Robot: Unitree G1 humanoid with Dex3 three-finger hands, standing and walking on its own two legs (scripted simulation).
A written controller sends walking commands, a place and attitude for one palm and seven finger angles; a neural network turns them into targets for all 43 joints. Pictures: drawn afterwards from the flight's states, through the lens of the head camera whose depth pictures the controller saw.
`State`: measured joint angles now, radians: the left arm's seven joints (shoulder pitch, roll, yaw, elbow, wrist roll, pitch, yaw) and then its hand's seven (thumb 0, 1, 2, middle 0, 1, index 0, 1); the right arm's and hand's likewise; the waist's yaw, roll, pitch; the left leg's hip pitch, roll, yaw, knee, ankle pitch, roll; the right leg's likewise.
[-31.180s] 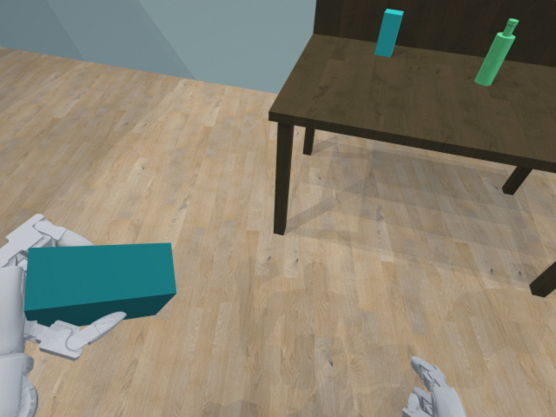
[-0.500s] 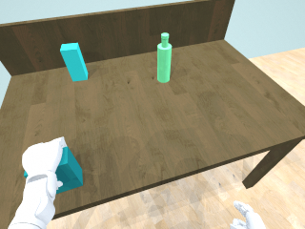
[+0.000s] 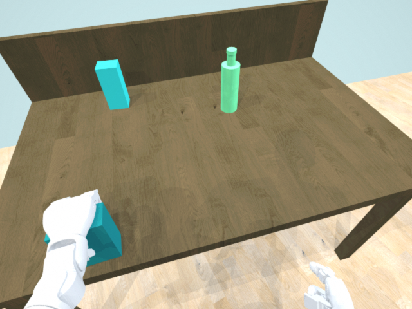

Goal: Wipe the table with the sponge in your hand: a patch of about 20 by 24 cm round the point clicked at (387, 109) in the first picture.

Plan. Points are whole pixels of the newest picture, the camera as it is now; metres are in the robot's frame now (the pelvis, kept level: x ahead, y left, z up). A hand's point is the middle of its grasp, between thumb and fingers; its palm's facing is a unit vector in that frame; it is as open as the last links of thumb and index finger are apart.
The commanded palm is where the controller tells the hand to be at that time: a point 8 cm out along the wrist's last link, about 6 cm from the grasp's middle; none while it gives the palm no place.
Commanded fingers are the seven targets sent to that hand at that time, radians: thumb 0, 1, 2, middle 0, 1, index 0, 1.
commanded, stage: lift the sponge slowly off the table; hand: left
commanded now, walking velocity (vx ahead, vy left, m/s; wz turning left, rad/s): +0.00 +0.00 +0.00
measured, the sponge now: (91, 242) +0.25 +0.29 -0.05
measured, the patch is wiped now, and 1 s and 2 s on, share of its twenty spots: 1.00 1.00 1.00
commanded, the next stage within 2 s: bring the sponge back beside the body in 1.84 s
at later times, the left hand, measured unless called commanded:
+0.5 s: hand (82, 234) +0.24 +0.28 +0.02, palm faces -0.05 -0.09 -1.00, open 10.1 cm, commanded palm +0.22 +0.27 +0.08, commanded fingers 0.00 0.10 1.30 -1.20 -1.60 -1.20 -1.60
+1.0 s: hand (79, 229) +0.23 +0.27 +0.06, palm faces -0.03 -0.08 -1.00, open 10.1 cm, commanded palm +0.21 +0.27 +0.12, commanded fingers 0.00 0.10 1.30 -1.20 -1.60 -1.20 -1.60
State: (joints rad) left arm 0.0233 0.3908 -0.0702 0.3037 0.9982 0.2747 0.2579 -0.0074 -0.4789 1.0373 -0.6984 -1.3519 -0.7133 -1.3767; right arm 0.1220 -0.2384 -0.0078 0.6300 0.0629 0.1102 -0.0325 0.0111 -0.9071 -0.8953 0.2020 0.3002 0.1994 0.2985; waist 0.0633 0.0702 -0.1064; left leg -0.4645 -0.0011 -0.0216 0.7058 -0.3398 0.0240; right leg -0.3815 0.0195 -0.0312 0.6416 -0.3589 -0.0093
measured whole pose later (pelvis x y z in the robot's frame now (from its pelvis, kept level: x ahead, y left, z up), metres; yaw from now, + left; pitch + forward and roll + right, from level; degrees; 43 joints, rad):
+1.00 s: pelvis -0.01 -0.02 +0.02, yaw +0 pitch -1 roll -1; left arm 0.05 0.42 -0.08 0.15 0.95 0.26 0.13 -0.02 -0.49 1.04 -0.72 -1.33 -0.74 -1.36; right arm 0.06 -0.25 0.00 0.68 0.06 0.07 -0.06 0.01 -0.91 -0.90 0.20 0.30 0.20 0.30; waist 0.11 0.09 -0.03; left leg -0.25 0.01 -0.02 0.52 -0.25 0.00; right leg -0.19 0.03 -0.03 0.49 -0.28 -0.03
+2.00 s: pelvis +0.00 -0.01 +0.02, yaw +0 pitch -3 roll -1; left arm 0.04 0.48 -0.05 -0.02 0.91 0.29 0.00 -0.01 -0.50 1.04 -0.72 -1.33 -0.74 -1.35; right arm 0.02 -0.26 0.03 0.66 0.05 0.08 -0.05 0.01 -0.91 -0.90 0.20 0.30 0.20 0.30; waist 0.12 0.10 0.00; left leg -0.17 -0.01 -0.02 0.43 -0.21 0.02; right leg -0.10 0.02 -0.02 0.38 -0.24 -0.02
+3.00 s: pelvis -0.02 -0.02 +0.02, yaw +0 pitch -6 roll -1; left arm 0.26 0.52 -0.01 -0.28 0.86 0.33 -0.02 -0.01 -0.50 1.04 -0.73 -1.33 -0.74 -1.35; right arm 0.01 -0.27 0.04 0.65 0.04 0.06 -0.05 0.01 -0.91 -0.90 0.20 0.30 0.20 0.30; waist 0.14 0.12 0.01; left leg -0.13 0.01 -0.02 0.44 -0.20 0.00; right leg -0.07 0.03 -0.02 0.40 -0.23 -0.03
